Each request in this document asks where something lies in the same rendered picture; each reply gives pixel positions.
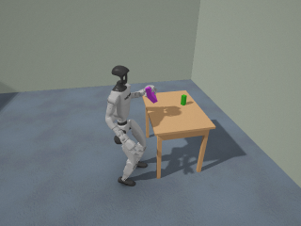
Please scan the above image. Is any robot right upper arm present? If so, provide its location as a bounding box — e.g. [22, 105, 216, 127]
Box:
[105, 92, 119, 122]

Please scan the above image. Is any robot right forearm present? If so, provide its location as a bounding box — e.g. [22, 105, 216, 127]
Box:
[105, 118, 128, 143]

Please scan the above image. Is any right robot hand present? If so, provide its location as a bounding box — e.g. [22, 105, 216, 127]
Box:
[124, 139, 144, 155]

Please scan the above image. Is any robot left forearm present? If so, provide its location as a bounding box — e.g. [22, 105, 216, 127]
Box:
[131, 89, 145, 99]

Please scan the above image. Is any table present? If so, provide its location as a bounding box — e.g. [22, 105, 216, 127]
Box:
[142, 90, 216, 179]

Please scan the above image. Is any left robot hand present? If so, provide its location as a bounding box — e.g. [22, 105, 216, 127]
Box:
[144, 85, 158, 97]

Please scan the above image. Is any robot head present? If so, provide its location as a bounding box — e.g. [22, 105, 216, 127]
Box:
[111, 65, 130, 92]

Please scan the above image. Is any robot left shin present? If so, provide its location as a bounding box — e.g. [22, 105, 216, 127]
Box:
[136, 147, 147, 164]

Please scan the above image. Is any sponge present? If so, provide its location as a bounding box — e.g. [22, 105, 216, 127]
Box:
[145, 87, 158, 103]

